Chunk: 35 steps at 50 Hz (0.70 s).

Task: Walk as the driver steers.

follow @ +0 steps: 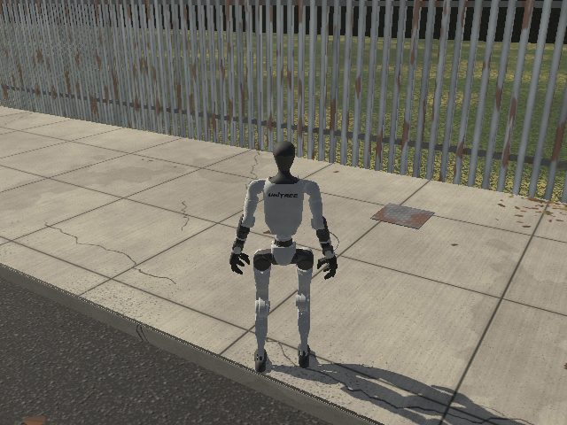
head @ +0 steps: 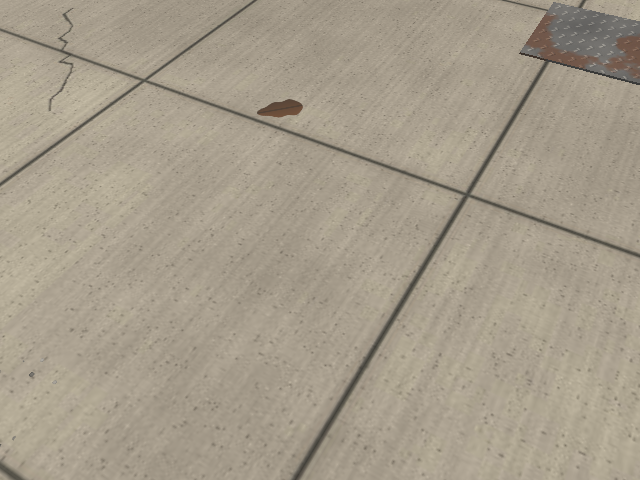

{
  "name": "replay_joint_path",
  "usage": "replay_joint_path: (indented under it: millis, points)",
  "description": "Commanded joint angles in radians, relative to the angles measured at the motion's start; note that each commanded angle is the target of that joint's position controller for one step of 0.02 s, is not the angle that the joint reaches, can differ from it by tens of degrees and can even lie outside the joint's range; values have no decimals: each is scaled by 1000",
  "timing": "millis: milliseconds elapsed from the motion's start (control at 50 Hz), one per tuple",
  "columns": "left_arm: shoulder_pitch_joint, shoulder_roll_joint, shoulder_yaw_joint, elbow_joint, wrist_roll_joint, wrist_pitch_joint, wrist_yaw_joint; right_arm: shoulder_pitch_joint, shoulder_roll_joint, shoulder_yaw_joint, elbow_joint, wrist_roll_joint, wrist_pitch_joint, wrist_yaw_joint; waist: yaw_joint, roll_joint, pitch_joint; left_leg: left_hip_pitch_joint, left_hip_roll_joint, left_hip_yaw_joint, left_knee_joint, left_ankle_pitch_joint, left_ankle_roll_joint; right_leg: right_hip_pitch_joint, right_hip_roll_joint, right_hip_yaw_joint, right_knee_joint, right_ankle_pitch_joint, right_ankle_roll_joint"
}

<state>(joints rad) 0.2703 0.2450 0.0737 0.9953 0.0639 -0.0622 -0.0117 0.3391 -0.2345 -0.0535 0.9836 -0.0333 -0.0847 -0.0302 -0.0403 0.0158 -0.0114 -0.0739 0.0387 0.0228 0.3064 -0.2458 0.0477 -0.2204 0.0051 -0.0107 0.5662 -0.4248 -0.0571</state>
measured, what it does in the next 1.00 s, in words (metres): walks ahead: left foot, then right foot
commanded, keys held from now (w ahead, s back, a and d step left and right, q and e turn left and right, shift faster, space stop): w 0.88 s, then w+q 0.12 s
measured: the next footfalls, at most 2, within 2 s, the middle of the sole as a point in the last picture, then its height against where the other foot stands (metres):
left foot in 0.46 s outside the picture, level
right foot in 0.96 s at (388, 410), level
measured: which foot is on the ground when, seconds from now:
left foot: down 0.00-0.06, up 0.08-0.44, down 0.46-0.98, up 1.00-1.00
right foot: down 0.00-0.48, up 0.50-0.94, down 0.96-1.00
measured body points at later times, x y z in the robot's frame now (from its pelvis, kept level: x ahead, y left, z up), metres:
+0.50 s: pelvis +0.24 +0.01 -0.04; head +0.26 +0.01 +0.41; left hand +0.16 +0.23 -0.19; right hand +0.45 -0.21 -0.13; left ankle +0.35 +0.10 -0.75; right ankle +0.01 -0.13 -0.70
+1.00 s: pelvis +0.53 -0.03 -0.03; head +0.57 -0.05 +0.42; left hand +0.74 +0.20 -0.12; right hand +0.50 -0.30 -0.18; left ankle +0.35 +0.10 -0.73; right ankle +0.65 -0.14 -0.75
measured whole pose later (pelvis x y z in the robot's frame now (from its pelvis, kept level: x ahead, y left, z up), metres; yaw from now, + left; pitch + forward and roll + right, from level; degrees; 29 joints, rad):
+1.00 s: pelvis +0.53 -0.03 -0.03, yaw +2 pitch +3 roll +1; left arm 0.02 0.22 0.05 0.84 -0.01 -0.12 -0.02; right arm 0.39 -0.25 -0.05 1.02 0.01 -0.06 -0.01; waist -0.05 0.00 0.01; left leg -0.08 0.01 0.01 0.64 -0.49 0.02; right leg -0.52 -0.03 -0.04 0.56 -0.10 -0.06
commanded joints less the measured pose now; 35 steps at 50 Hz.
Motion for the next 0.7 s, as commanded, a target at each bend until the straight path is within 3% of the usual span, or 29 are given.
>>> replay_joint_path:
  millis: [20,40,60,80,100,120,140,160,200,240,260,300,340,380,400,420,440,460,480,500,520,540,560,580,620,660,700]
  points:
    - [53,32,11,-16,-10,-42,-20,-138,-174,-34,-82,9,18,-9,75,30,110,-145,153,-144,-113,-322,181,165,27,-86,-289,243,-1]
    - [79,18,8,-7,-15,-60,-25,-53,-152,-29,-39,-29,38,14,65,11,92,-193,133,-127,-1,-243,189,276,1,-40,-288,280,-10]
    - [155,33,9,-3,-3,-73,-20,5,-93,-18,-17,-61,35,32,80,-39,35,-260,83,-89,184,-192,172,373,-62,38,-242,250,-53]
    - [342,116,18,18,-3,-84,-1,-84,16,12,-93,-71,10,57,158,-248,-21,-567,-71,-17,519,-268,75,562,-323,512,-336,218,-300]
    - [409,130,5,45,31,-91,-1,-234,-5,2,-134,-40,-24,66,220,-181,137,-833,-76,-224,734,-309,92,574,-437,675,-451,100,-349]
    - [310,86,-9,40,41,-91,-11,-251,-28,-1,-125,-16,-40,62,161,-104,181,-931,-53,-246,927,-215,124,538,-414,548,-438,62,-292]
    - [239,17,-33,24,42,-82,-19,-197,-69,-14,-96,-16,-44,60,118,-73,138,-893,-34,-199,1019,-151,142,480,-352,413,-431,79,-242]
    - [196,-23,-60,10,32,-77,-23,-185,-56,-16,-95,-27,-39,64,78,-78,124,-860,-9,-165,1036,-88,160,408,-314,324,-440,153,-216]
    - [78,-66,-90,-44,19,-70,-10,-206,-2,3,-119,-41,-19,77,13,-53,106,-757,51,-98,964,24,142,248,-255,184,-484,312,-175]
    - [102,-38,-92,-51,12,-71,1,-276,19,13,-149,-28,-8,89,35,-68,95,-661,69,-20,765,130,86,156,-192,84,-514,381,-161]
    - [128,-25,-91,-40,10,-68,-5,-324,35,22,-164,-22,-1,94,53,-63,102,-587,60,17,624,149,54,99,-161,35,-517,424,-158]
    - [250,33,-80,13,-7,-63,-27,-420,41,30,-199,-22,12,96,95,-92,115,-515,25,61,468,96,2,88,-188,43,-507,547,-177]
    - [279,54,-69,34,-5,-61,-48,-421,7,23,-204,-24,19,94,82,-105,132,-576,25,24,376,129,17,212,-259,83,-476,631,-189]
    - [261,51,-63,34,0,-57,-48,-446,-20,15,-216,-25,20,87,63,-108,116,-559,1,25,317,155,53,291,-287,81,-452,701,-182]
    - [243,61,-57,28,7,-52,-45,-438,-30,9,-218,-17,21,86,38,-111,97,-494,-24,48,298,175,71,298,-283,59,-420,806,-171]
    - [207,145,-21,33,-118,-19,11,-330,-111,-26,-194,106,-6,64,-27,-123,135,-418,-76,102,280,116,66,291,-207,8,-247,1036,-87]
    - [237,125,-29,34,-115,-8,34,-168,-144,-45,-147,112,-19,52,-88,-134,3,-162,-89,93,291,171,85,201,-191,-1,-59,1161,-57]
    - [227,92,-38,22,-89,-11,39,33,-187,-67,-97,95,-18,38,-163,-117,-125,149,30,-54,316,222,129,-1,-155,-13,190,980,-21]
    - [308,-48,-68,8,-78,-32,38,177,-271,-87,-69,62,-7,31,-138,151,-296,461,294,-537,156,30,291,-326,45,-34,629,414,66]
    - [281,-70,-69,20,-80,-68,24,161,-206,-63,-60,59,-2,33,-126,211,-354,472,360,-820,-19,-14,327,-442,80,130,859,-98,52]
    - [161,3,-44,-27,-110,-90,10,59,-136,-42,-65,56,-6,33,-96,190,-183,335,324,-670,-36,-59,276,-559,9,141,917,-54,24]
    - [63,40,-35,-66,-117,-96,10,-51,-79,-24,-85,49,-12,37,-60,103,-92,160,291,-501,-52,-20,236,-550,-59,107,881,54,4]
    - [22,47,-24,-83,-108,-89,17,-117,-41,-11,-86,36,-20,48,-19,33,-42,5,258,-391,-95,27,208,-500,-103,81,821,127,-7]
    - [45,37,-14,-81,-97,-71,26,-156,-19,-1,-83,27,-28,56,27,36,-18,-101,214,-298,-130,55,183,-429,-136,82,764,165,-12]
    - [105,-12,-19,-69,-91,-33,30,-147,-32,-1,-62,28,-32,64,69,47,12,-216,184,-217,-179,66,188,-372,-154,75,710,179,-11]
    - [61,9,-13,-95,-82,-18,34,-118,-70,-5,-46,27,-34,55,84,32,54,-260,171,-159,-211,113,202,-423,-165,63,625,247,10]
    - [-35,34,-10,-131,-66,-22,33,-83,-110,-11,-38,28,-33,40,70,18,65,-232,163,-130,-216,165,201,-487,-174,56,470,375,33]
